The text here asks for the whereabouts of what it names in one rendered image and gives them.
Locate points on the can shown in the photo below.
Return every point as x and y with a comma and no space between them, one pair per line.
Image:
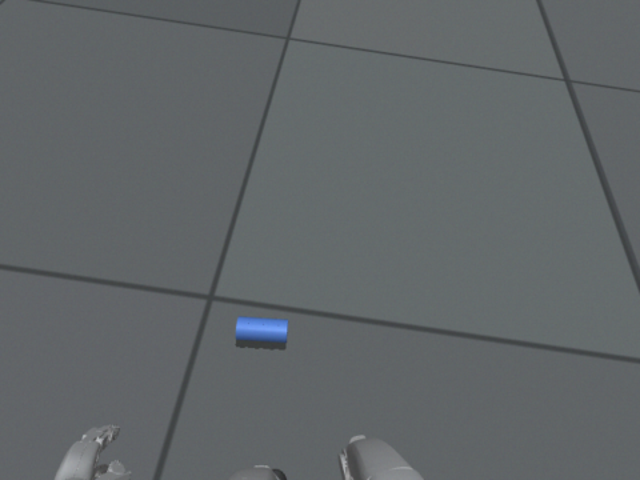
261,329

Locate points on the left robot hand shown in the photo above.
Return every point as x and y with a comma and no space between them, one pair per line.
82,457

